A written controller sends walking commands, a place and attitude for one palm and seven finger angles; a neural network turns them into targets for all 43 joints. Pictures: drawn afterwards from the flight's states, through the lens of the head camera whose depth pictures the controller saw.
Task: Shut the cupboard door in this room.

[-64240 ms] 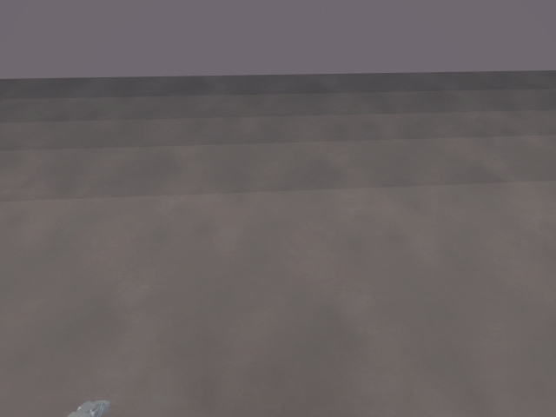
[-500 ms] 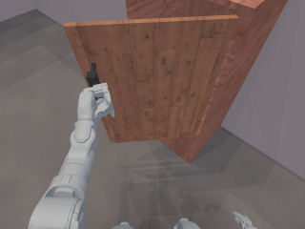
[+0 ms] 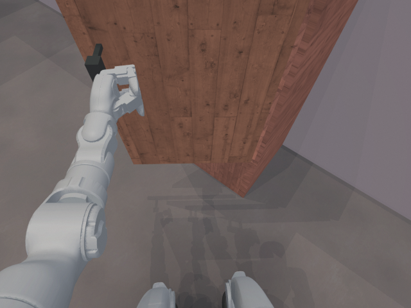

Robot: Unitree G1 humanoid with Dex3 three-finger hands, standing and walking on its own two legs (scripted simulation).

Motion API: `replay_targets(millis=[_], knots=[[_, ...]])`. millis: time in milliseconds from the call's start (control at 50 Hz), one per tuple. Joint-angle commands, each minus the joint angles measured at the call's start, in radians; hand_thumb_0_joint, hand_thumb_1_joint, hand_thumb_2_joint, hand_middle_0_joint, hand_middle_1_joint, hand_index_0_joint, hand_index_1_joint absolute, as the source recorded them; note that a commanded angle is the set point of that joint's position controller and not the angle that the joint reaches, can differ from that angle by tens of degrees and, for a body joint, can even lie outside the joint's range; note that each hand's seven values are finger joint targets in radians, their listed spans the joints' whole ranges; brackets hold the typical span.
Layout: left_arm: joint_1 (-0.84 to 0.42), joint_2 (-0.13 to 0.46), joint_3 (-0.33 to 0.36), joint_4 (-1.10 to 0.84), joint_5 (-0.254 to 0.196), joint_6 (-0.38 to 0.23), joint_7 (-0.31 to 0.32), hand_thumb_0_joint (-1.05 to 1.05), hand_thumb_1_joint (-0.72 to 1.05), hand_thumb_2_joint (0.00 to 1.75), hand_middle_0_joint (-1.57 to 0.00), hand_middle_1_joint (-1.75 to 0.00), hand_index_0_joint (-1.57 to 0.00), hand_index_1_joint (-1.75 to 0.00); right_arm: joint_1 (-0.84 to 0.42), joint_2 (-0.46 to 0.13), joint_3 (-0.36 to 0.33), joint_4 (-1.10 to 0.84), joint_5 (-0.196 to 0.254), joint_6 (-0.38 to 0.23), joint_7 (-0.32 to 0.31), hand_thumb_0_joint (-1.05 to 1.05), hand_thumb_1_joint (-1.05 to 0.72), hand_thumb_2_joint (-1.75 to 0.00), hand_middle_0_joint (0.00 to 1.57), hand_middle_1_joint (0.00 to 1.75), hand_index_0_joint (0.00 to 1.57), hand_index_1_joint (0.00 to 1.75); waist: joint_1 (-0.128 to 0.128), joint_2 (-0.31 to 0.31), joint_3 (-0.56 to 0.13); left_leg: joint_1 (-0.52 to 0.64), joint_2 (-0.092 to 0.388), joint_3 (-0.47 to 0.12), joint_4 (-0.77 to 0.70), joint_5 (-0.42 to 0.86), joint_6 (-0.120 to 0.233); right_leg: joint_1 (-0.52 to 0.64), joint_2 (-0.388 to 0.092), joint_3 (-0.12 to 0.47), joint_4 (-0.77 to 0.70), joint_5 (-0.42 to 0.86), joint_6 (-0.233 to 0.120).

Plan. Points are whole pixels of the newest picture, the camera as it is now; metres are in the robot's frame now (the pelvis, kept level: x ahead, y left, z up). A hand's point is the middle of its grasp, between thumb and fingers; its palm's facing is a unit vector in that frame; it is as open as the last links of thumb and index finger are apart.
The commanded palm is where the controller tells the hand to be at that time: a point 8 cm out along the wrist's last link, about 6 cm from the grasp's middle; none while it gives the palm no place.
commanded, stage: push the door shut along its arc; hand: left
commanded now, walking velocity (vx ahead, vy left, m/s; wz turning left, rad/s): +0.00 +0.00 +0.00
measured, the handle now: (106, 78) +0.56 +0.17 +0.09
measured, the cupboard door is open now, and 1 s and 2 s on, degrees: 40 27 20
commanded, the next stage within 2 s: pull the fist back off the door in 1.06 s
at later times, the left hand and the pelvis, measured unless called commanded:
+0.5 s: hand (156, 70) +0.57 +0.06 +0.10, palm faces -0.24 -0.97 -0.03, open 3.1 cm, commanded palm +0.57 +0.12 +0.09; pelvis +0.00 +0.00 -0.02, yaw -1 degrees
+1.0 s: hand (160, 61) +0.60 +0.05 +0.10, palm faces -0.33 -0.94 -0.03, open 3.4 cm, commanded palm +0.62 +0.08 +0.09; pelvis +0.01 +0.00 -0.03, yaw -1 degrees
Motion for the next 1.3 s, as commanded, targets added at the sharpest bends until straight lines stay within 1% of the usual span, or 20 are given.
replay_targets(millis=[0, 40, 80, 200, 340, 380, 500, 560, 620, 680, 740, 780, 840, 880, 1000, 1140, 1160, 1220, 1260, 1280], knots=[[-0.583, 0.242, 0.055, -0.183, 0.006, -0.057, -0.019, 0.00, 0.90, 0.90, -1.30, -1.50, -1.30, -1.50, 0.120, -0.155, -0.049, -0.069, -0.004, -0.032, -0.008, 0.00, -0.90, -0.90, 0.20, 0.30, 0.20, 0.30, -0.057, -0.017, -0.428, 0.179, -0.029, -0.037, -0.107, 0.151, 0.023, 0.209, 0.037, 0.023, -0.119, 0.201, -0.009], [-0.598, 0.244, 0.052, -0.169, 0.009, -0.057, -0.033, 0.00, 0.90, 0.90, -1.30, -1.50, -1.30, -1.50, 0.132, -0.157, -0.049, -0.074, -0.006, -0.037, -0.006, 0.00, -0.90, -0.90, 0.20, 0.30, 0.20, 0.30, -0.059, 0.015, -0.446, 0.188, -0.030, -0.040, -0.096, 0.158, 0.026, 0.189, 0.041, 0.023, -0.111, 0.197, -0.013], [-0.627, 0.263, 0.054, -0.128, 0.008, -0.042, -0.052, 0.00, 0.90, 0.90, -1.30, -1.50, -1.30, -1.50, 0.139, -0.164, -0.048, -0.065, -0.004, -0.038, -0.008, 0.00, -0.90, -0.90, 0.20, 0.30, 0.20, 0.30, -0.087, -0.012, -0.427, 0.157, -0.025, -0.040, -0.082, 0.135, 0.028, 0.169, 0.040, 0.028, -0.115, 0.182, -0.007], [-0.747, 0.305, 0.053, -0.074, 0.013, -0.002, -0.092, 0.00, 0.90, 0.90, -1.30, -1.50, -1.30, -1.50, 0.175, -0.176, -0.040, -0.059, -0.008, -0.045, -0.010, 0.00, -0.90, -0.90, 0.20, 0.30, 0.20, 0.30, -0.132, 0.026, -0.444, 0.119, -0.019, -0.054, -0.045, 0.118, 0.034, 0.100, 0.042, 0.028, -0.098, 0.140, -0.006], [-0.820, 0.340, 0.070, -0.070, 0.033, 0.029, -0.112, 0.00, 0.90, 0.90, -1.30, -1.50, -1.30, -1.50, 0.231, -0.180, -0.037, -0.063, -0.021, -0.043, -0.003, 0.00, -0.90, -0.90, 0.20, 0.30, 0.20, 0.30, -0.142, 0.112, -0.541, 0.183, -0.011, -0.076, -0.001, 0.252, 0.031, 0.040, 0.046, 0.009, -0.047, 0.208, -0.013], [-0.812, 0.385, 0.105, -0.070, 0.045, 0.043, -0.110, 0.00, 0.90, 0.90, -1.30, -1.50, -1.30, -1.50, 0.242, -0.185, -0.040, -0.064, -0.026, -0.033, 0.001, 0.00, -0.90, -0.90, 0.20, 0.30, 0.20, 0.30, -0.134, 0.112, -0.587, 0.189, -0.007, -0.074, 0.012, 0.294, 0.029, 0.059, 0.047, 0.010, -0.038, 0.247, -0.012], [-0.837, 0.458, 0.148, -0.095, 0.069, 0.069, -0.111, 0.00, 0.90, 0.90, -1.30, -1.50, -1.30, -1.50, 0.268, -0.184, -0.039, -0.079, -0.029, -0.008, 0.009, 0.00, -0.90, -0.90, 0.20, 0.30, 0.20, 0.30, -0.137, 0.100, -0.607, 0.159, -0.008, -0.059, 0.021, 0.336, 0.032, 0.124, 0.054, 0.017, -0.040, 0.325, -0.008], [-0.864, 0.430, 0.124, -0.106, 0.067, 0.071, -0.129, 0.00, 0.90, 0.90, -1.30, -1.50, -1.30, -1.50, 0.274, -0.179, -0.041, -0.075, -0.027, -0.004, 0.008, 0.00, -0.90, -0.90, 0.20, 0.30, 0.20, 0.30, -0.150, 0.116, -0.613, 0.181, -0.008, -0.058, 0.024, 0.360, 0.031, 0.118, 0.059, 0.015, -0.041, 0.351, -0.008], [-0.888, 0.398, 0.093, -0.073, 0.059, 0.088, -0.149, 0.00, 0.90, 0.90, -1.30, -1.50, -1.30, -1.50, 0.283, -0.182, -0.040, -0.060, -0.027, 0.000, 0.009, 0.00, -0.90, -0.90, 0.20, 0.30, 0.20, 0.30, -0.174, 0.090, -0.555, 0.174, -0.006, -0.064, 0.019, 0.334, 0.034, 0.088, 0.063, 0.008, -0.058, 0.319, -0.007], [-0.919, 0.399, 0.091, -0.075, 0.051, 0.088, -0.163, 0.00, 0.90, 0.90, -1.30, -1.50, -1.30, -1.50, 0.290, -0.184, -0.043, -0.050, -0.030, -0.005, 0.005, 0.00, -0.90, -0.90, 0.20, 0.30, 0.20, 0.30, -0.178, 0.127, -0.573, 0.216, -0.006, -0.068, 0.025, 0.373, 0.032, 0.064, 0.065, 0.005, -0.056, 0.337, -0.012], [-0.962, 0.335, 0.041, -0.088, 0.041, 0.084, -0.179, 0.00, 0.90, 0.90, -1.30, -1.50, -1.30, -1.50, 0.295, -0.180, -0.041, -0.040, -0.032, -0.012, 0.006, 0.00, -0.90, -0.90, 0.20, 0.30, 0.20, 0.30, -0.197, 0.162, -0.571, 0.260, -0.004, -0.080, 0.030, 0.401, 0.030, 0.013, 0.066, -0.005, -0.050, 0.330, -0.016], [-0.988, 0.367, 0.060, -0.058, 0.046, 0.092, -0.180, 0.00, 0.90, 0.90, -1.30, -1.50, -1.30, -1.50, 0.301, -0.188, -0.043, -0.024, -0.036, -0.014, 0.003, 0.00, -0.90, -0.90, 0.20, 0.30, 0.20, 0.30, -0.209, 0.145, -0.559, 0.249, 0.000, -0.085, 0.039, 0.390, 0.030, -0.007, 0.067, -0.008, -0.050, 0.312, -0.014], [-1.038, 0.316, 0.021, -0.053, 0.046, 0.094, -0.185, 0.00, 0.90, 0.90, -1.30, -1.50, -1.30, -1.50, 0.303, -0.183, -0.041, -0.016, -0.038, -0.023, 0.004, 0.00, -0.90, -0.90, 0.20, 0.30, 0.20, 0.30, -0.224, 0.180, -0.548, 0.267, -0.002, -0.092, 0.043, 0.386, 0.030, -0.051, 0.067, -0.014, -0.045, 0.288, -0.019], [-1.067, 0.347, 0.034, -0.022, 0.053, 0.100, -0.182, 0.00, 0.90, 0.90, -1.30, -1.50, -1.30, -1.50, 0.300, -0.191, -0.040, -0.005, -0.040, -0.026, 0.002, 0.00, -0.90, -0.90, 0.20, 0.30, 0.20, 0.30, -0.238, 0.172, -0.535, 0.240, 0.001, -0.093, 0.054, 0.352, 0.031, -0.074, 0.068, -0.014, -0.046, 0.254, -0.017], [-1.147, 0.338, 0.011, -0.038, 0.065, 0.103, -0.197, 0.00, 0.90, 0.90, -1.30, -1.50, -1.30, -1.50, 0.311, -0.193, -0.040, 0.008, -0.047, -0.041, 0.004, 0.00, -0.90, -0.90, 0.20, 0.30, 0.20, 0.30, -0.250, 0.231, -0.612, 0.279, 0.002, -0.107, 0.084, 0.398, 0.029, -0.116, 0.071, -0.019, -0.016, 0.264, -0.023], [-1.223, 0.328, -0.004, 0.012, 0.083, 0.142, -0.199, 0.00, 0.90, 0.90, -1.30, -1.50, -1.30, -1.50, 0.329, -0.196, -0.034, 0.025, -0.054, -0.049, 0.000, 0.00, -0.90, -0.90, 0.20, 0.30, 0.20, 0.30, -0.294, 0.228, -0.587, 0.231, 0.003, -0.110, 0.101, 0.353, 0.039, -0.160, 0.077, -0.030, -0.007, 0.227, -0.025], [-1.219, 0.361, 0.199, -0.016, 0.020, 0.155, 0.009, 0.00, 0.90, 0.90, -1.30, -1.50, -1.30, -1.50, 0.357, -0.169, -0.015, -0.015, -0.075, -0.057, 0.011, 0.00, -0.90, -0.90, 0.20, 0.30, 0.20, 0.30, -0.214, 0.298, -0.657, 0.181, 0.013, -0.117, 0.089, 0.337, 0.019, -0.109, 0.062, -0.015, -0.009, 0.226, -0.020], [-1.114, 0.246, 0.187, 0.011, 0.102, 0.156, 0.300, 0.00, 0.90, 0.90, -1.30, -1.50, -1.30, -1.50, 0.370, -0.157, -0.030, -0.020, -0.116, -0.055, 0.067, 0.00, -0.90, -0.90, 0.20, 0.30, 0.20, 0.30, -0.226, 0.184, -0.640, 0.138, 0.014, -0.109, 0.088, 0.352, 0.012, -0.083, 0.059, -0.029, -0.007, 0.245, 0.001], [-1.090, 0.235, 0.173, -0.003, 0.215, 0.103, 0.452, 0.00, 0.90, 0.90, -1.30, -1.50, -1.30, -1.50, 0.377, -0.155, -0.040, -0.017, -0.145, -0.054, 0.103, 0.00, -0.90, -0.90, 0.20, 0.30, 0.20, 0.30, -0.222, 0.193, -0.646, 0.119, 0.010, -0.095, 0.102, 0.376, 0.009, -0.096, 0.059, -0.030, 0.000, 0.262, 0.003], [-1.108, 0.266, 0.157, -0.027, 0.275, 0.077, 0.484, 0.00, 0.90, 0.90, -1.30, -1.50, -1.30, -1.50, 0.387, -0.161, -0.048, -0.008, -0.153, -0.049, 0.119, 0.00, -0.90, -0.90, 0.20, 0.30, 0.20, 0.30, -0.227, 0.197, -0.667, 0.129, 0.011, -0.090, 0.103, 0.386, 0.009, -0.083, 0.058, -0.027, -0.001, 0.272, 0.002]])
